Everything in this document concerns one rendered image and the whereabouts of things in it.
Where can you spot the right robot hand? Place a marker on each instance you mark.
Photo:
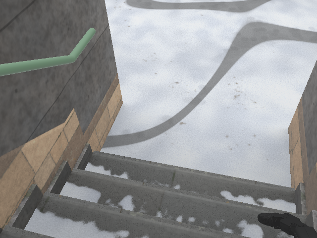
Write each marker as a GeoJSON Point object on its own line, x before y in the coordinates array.
{"type": "Point", "coordinates": [288, 224]}

